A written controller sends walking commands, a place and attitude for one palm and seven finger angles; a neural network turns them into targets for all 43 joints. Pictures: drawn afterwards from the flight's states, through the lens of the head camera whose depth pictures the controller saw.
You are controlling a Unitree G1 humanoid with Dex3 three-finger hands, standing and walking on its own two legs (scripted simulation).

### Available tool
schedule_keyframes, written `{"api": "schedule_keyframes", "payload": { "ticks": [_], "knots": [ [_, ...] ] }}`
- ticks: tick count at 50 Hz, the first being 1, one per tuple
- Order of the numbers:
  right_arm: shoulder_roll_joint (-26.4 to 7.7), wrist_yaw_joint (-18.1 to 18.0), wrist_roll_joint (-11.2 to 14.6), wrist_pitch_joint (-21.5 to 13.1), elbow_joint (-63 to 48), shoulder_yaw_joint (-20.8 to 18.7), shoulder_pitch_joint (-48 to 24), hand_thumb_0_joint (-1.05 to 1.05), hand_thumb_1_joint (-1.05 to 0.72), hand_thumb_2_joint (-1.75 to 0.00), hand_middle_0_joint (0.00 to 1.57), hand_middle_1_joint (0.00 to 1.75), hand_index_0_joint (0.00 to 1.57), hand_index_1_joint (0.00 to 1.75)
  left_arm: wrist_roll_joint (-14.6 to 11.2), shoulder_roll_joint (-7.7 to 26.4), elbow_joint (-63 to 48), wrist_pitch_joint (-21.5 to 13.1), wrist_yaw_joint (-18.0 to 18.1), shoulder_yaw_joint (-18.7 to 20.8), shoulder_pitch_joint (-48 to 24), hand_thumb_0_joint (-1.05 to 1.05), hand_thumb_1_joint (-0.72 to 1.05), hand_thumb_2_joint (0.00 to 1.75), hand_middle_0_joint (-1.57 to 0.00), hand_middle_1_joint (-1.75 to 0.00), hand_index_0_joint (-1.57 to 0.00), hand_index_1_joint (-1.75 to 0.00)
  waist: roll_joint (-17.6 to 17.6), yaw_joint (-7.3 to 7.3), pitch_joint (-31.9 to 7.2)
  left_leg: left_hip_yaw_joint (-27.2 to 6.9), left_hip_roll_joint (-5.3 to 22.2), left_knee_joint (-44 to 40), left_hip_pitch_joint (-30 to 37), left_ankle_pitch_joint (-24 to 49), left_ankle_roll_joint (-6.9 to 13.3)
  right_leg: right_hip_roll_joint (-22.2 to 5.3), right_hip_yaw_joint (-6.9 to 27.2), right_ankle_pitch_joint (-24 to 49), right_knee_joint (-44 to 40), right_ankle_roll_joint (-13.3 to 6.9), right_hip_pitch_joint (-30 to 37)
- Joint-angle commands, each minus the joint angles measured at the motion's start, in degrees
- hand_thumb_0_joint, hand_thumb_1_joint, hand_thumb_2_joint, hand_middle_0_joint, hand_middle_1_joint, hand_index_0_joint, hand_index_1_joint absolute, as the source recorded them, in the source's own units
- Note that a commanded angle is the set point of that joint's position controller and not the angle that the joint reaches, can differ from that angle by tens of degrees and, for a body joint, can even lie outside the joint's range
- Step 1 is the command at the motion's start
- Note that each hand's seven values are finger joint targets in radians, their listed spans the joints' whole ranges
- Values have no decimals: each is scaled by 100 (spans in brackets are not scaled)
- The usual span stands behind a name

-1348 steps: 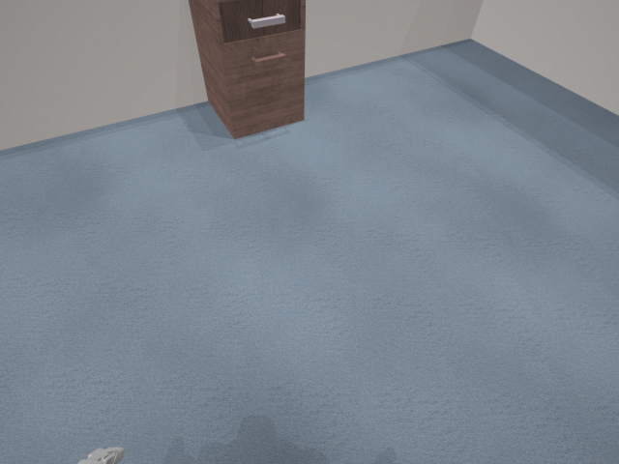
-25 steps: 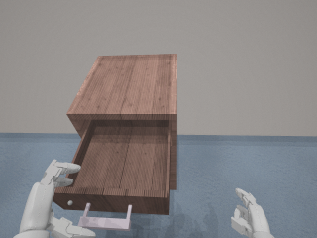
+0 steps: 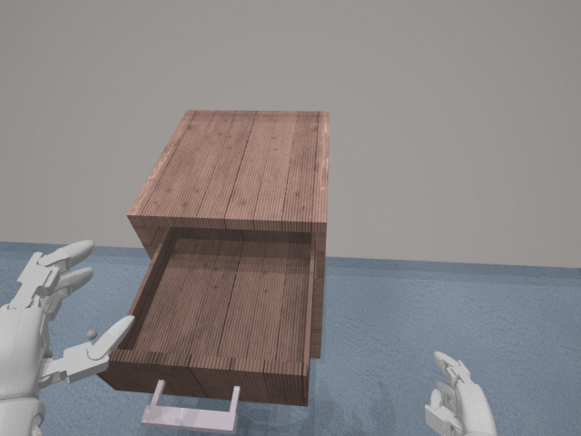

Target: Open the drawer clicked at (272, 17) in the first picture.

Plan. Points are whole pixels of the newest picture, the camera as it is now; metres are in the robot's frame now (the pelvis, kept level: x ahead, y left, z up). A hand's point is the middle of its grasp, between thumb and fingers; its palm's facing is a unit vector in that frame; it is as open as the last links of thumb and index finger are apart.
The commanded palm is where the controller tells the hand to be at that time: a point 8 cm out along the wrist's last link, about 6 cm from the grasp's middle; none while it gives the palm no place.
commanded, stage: draw the hand back to the body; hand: left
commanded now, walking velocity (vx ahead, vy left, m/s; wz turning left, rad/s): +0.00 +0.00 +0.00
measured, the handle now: (194, 404) +0.20 +0.21 -0.18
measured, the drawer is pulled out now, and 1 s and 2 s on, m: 0.30 0.30 0.30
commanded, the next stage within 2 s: step back with the hand held close in 0.38 s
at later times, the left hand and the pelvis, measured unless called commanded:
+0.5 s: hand (87, 335) +0.17 +0.23 +0.15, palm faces +0.37 -0.83 -0.41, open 7.4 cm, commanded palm +0.12 +0.27 +0.17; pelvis -0.01 -0.01 +0.00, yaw +0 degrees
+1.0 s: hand (54, 364) +0.15 +0.25 +0.14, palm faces +0.28 -0.82 -0.51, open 7.4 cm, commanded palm +0.08 +0.29 +0.17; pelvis -0.05 +0.01 -0.01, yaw +0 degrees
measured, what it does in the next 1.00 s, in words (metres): shifts its weight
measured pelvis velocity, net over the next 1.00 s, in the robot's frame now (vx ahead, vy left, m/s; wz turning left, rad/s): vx -0.05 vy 0.01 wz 0.01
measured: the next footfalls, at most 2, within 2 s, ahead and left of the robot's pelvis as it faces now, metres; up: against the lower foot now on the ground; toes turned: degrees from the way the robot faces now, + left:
left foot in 1.86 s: -0.07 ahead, +0.13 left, +0.00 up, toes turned +0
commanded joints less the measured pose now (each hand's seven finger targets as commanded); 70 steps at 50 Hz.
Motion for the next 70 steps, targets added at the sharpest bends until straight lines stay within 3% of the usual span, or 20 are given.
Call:
{"api": "schedule_keyframes", "payload": {
  "ticks": [1, 4, 8, 9, 12, 20, 22, 23, 24, 25, 26, 29, 32, 34, 37, 47, 53, 58, 64, 70],
  "knots": [
    [-488, -12, 2, -284, -924, -171, -744, 0, -90, -90, 20, 30, 20, 30, -50, 964, -1280, -380, 138, 847, -421, 0, 62, 78, -22, -48, -22, -48, -119, 27, -548, -120, 268, -119, 477, 2123, -16, -163, 46, 1912, -208, -18, -116],
    [-488, -10, 6, -256, -912, -181, -771, 0, -90, -90, 20, 30, 20, 30, -90, 1023, -1195, -400, 133, 994, -476, 0, 73, 82, -21, -41, -21, -41, -210, 39, -495, -126, 260, -172, 449, 1958, -15, -143, 48, 1811, -267, -22, -109],
    [-475, 27, 14, -204, -918, -195, -789, 0, -90, -90, 20, 30, 20, 30, -101, 790, -1083, -389, 72, 760, -377, 0, 87, 88, -20, -32, -20, -32, -49, -14, -381, -91, 262, -172, 389, 1961, -19, -149, 75, 1845, -267, -22, -94],
    [-510, 30, -2, -200, -925, -199, -783, 0, -90, -90, 20, 30, 20, 30, -96, 932, -1138, -397, 78, 878, -412, 0, 90, 90, -20, -30, -20, -30, -126, 32, -503, -119, 243, -193, 429, 1958, -16, -135, 69, 1849, -295, -19, -66],
    [-501, 10, -14, -189, -929, -191, -801, 0, -90, -90, 20, 30, 20, 30, -85, 1002, -1212, -404, 78, 918, -488, 0, 90, 90, -20, -30, -20, -30, 12, 20, -458, -92, 221, -200, 455, 1858, -18, -122, 103, 1771, -382, -23, -118],
    [-467, -21, 9, -186, -948, -195, -827, 0, -90, -90, 20, 30, 20, 30, -123, 918, -1156, -412, 86, 867, -417, 0, 90, 90, -20, -30, -20, -30, -203, 0, -413, -94, 246, -219, 415, 1697, -1, -124, 110, 1625, -366, -2, -131],
    [-501, -15, -4, -220, -934, -194, -826, 0, -90, -90, 20, 30, 20, 30, -92, 1031, -1281, -433, 77, 928, -525, 0, 90, 90, -20, -30, -20, -30, 168, 21, -476, -58, 202, -204, 481, 1699, -12, -131, 166, 1628, -465, -16, -161],
    [-466, -16, 4, -225, -924, -187, -809, 0, -90, -90, 20, 30, 20, 30, -97, 938, -1220, -430, 90, 847, -464, 0, 90, 90, -20, -30, -20, -30, 63, -8, -423, -86, 231, -215, 441, 1671, -16, -136, 129, 1558, -397, -15, -150],
    [-494, -11, -4, -231, -906, -186, -817, 0, -90, -90, 20, 30, 20, 30, -89, 978, -1158, -431, 92, 892, -453, 0, 90, 90, -20, -30, -20, -30, 39, 29, -423, -96, 221, -244, 451, 1620, -18, -122, 119, 1486, -444, -13, -189],
    [-586, 14, 52, -87, -1171, -186, -710, 0, -90, -90, 20, 30, 20, 30, -134, 1770, -1835, -695, 128, 1710, -1144, 0, 90, 90, -20, -30, -20, -30, -180, -154, 269, -303, 293, -68, -204, 1181, 78, -418, 592, 1596, -661, 21, -806],
    [-478, 22, 5, 6, -988, -203, -708, 0, -90, -90, 20, 30, 20, 30, -88, 1323, -1102, -748, 67, 1458, -503, 0, 90, 90, -20, -30, -20, -30, -578, -167, 204, -358, 298, 17, -226, 1055, 105, -501, 490, 1487, -670, 31, -861],
    [-579, 60, -8, 153, -1080, -291, -731, 0, -90, -90, 20, 30, 20, 30, -59, 980, -1147, -834, 3, 1165, 187, 0, 90, 90, -20, -30, -20, -30, -418, -185, -370, -290, 321, 131, -185, 1305, 116, -592, 467, 1762, -405, 53, -704],
    [-626, 50, 10, 236, -1142, -372, -782, 0, -90, -90, 20, 30, 20, 30, -79, 1028, -1440, -881, 25, 1192, 487, 0, 90, 90, -20, -30, -20, -30, -179, -212, -840, -234, 385, 206, -160, 1700, 128, -626, 479, 2114, -163, 77, -573],
    [-611, 30, 38, 290, -1175, -412, -776, 0, -90, -90, 20, 30, 20, 30, -80, 1111, -1468, -866, 70, 1273, 594, 0, 90, 90, -20, -30, -20, -30, -409, -224, -1004, -291, 435, 216, -244, 1903, 111, -604, 404, 2126, -6, 100, -480],
    [-631, -13, 58, 339, -1236, -453, -796, 0, -90, -90, 20, 30, 20, 30, -88, 1341, -1769, -900, 122, 1435, 562, 0, 90, 90, -20, -30, -20, -30, -383, -262, -1114, -344, 491, 278, -335, 2163, 104, -600, 401, 2244, 147, 106, -522],
    [-654, -23, 68, 264, -1301, -502, -746, 0, -90, -90, 20, 30, 20, 30, -83, 1353, -2010, -954, 215, 1488, 805, 0, 90, 90, -20, -30, -20, -30, 116, -265, -1029, -641, 759, 15, -1082, 1735, 170, -420, 311, 1353, 601, 104, -536],
    [-648, 3, 60, 117, -1339, -461, -669, 0, -90, -90, 20, 30, 20, 30, -60, 1324, -2110, -1057, 242, 1543, 762, 0, 90, 90, -20, -30, -20, -30, 65, -276, -881, -873, 914, -284, -2185, 240, 284, -370, 391, 800, 990, 108, -153],
    [-657, 14, 66, -19, -1320, -449, -571, 0, -90, -90, 20, 30, 20, 30, -29, 1269, -2157, -1145, 262, 1505, 627, 0, 90, 90, -20, -30, -20, -30, -16, -322, -719, -920, 868, -242, -2549, -783, 300, -410, 545, 531, 923, 77, -260],
    [-661, 9, 28, -141, -1241, -433, -534, 0, -90, -90, 20, 30, 20, 30, -6, 1255, -2223, -1249, 325, 1436, 468, 0, 90, 90, -20, -30, -20, -30, -103, -356, -545, -901, 732, -35, -2405, -1078, 230, -493, 724, -51, 490, 15, -792],
    [-659, 20, 25, -175, -1142, -480, -546, 0, -90, -90, 20, 30, 20, 30, 10, 1351, -2225, -1381, 357, 1552, 528, 0, 90, 90, -20, -30, -20, -30, -3, -356, -806, -932, 779, 79, -2376, -511, 223, -488, 661, 421, 659, -11, -699]
  ]
}}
